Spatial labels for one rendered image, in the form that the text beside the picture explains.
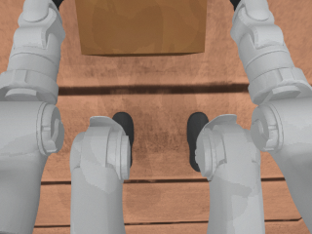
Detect carton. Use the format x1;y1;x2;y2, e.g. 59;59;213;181
75;0;208;58

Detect right robot hand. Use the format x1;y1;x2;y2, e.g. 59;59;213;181
229;0;241;12

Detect left robot hand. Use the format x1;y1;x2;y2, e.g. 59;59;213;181
52;0;63;10

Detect right robot forearm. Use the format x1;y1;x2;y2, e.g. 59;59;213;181
230;0;312;105

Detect robot right thigh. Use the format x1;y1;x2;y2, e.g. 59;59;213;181
197;124;265;234

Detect right robot shin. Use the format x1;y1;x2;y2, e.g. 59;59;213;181
195;114;261;169

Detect left robot forearm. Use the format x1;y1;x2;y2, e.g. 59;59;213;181
0;0;66;105

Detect left robot upper arm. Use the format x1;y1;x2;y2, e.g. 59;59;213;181
0;101;64;234

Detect right robot upper arm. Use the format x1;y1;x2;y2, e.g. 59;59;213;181
250;96;312;234

